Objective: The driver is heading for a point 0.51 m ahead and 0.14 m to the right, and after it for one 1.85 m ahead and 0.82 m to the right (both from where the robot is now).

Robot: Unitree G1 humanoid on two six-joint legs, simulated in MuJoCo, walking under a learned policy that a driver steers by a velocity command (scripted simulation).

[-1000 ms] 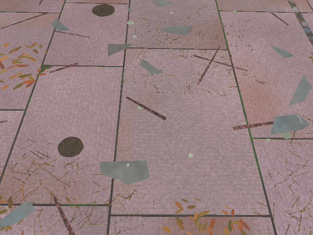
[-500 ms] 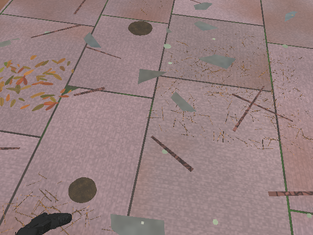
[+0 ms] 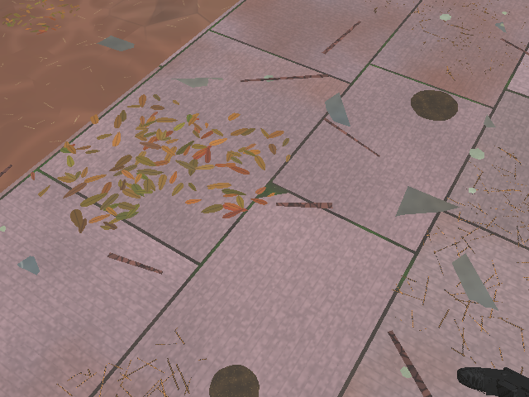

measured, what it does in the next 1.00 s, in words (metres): walks ahead, turning right: left foot, then right foot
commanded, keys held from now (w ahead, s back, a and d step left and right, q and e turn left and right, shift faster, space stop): w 0.08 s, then w+e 0.92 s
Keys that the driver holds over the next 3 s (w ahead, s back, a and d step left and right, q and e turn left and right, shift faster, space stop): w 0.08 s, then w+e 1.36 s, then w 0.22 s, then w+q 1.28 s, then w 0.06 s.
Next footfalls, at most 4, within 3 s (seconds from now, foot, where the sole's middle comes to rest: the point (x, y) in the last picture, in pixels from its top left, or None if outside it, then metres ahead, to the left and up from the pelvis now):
0.08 left None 0.21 0.13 -0.78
0.64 right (358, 393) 0.49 -0.13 -0.78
1.10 left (330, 268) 0.83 -0.05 -0.78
1.62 right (467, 272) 0.86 -0.44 -0.78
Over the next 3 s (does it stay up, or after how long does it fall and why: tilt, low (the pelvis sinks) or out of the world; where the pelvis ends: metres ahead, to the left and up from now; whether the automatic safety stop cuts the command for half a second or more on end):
stays up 1.44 -0.69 0.00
